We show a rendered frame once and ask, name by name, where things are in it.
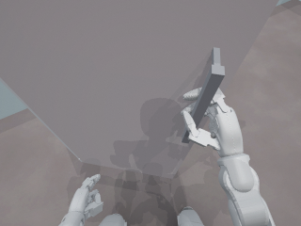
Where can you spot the handle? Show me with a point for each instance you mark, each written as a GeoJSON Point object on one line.
{"type": "Point", "coordinates": [211, 84]}

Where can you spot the fridge door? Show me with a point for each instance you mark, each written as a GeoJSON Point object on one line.
{"type": "Point", "coordinates": [108, 76]}

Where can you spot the right robot forearm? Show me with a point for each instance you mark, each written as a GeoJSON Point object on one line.
{"type": "Point", "coordinates": [242, 186]}

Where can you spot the left robot thigh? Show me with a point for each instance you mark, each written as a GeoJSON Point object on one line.
{"type": "Point", "coordinates": [113, 220]}

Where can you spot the robot right hand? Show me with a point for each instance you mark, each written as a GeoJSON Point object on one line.
{"type": "Point", "coordinates": [224, 124]}

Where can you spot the right robot thigh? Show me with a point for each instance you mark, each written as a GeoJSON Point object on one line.
{"type": "Point", "coordinates": [189, 218]}

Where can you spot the left robot forearm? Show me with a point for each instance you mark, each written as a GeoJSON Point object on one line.
{"type": "Point", "coordinates": [73, 219]}

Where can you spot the robot left hand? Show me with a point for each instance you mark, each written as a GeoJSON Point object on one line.
{"type": "Point", "coordinates": [82, 200]}

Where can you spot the robot thigh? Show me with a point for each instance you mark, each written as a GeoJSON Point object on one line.
{"type": "Point", "coordinates": [113, 220]}
{"type": "Point", "coordinates": [189, 218]}

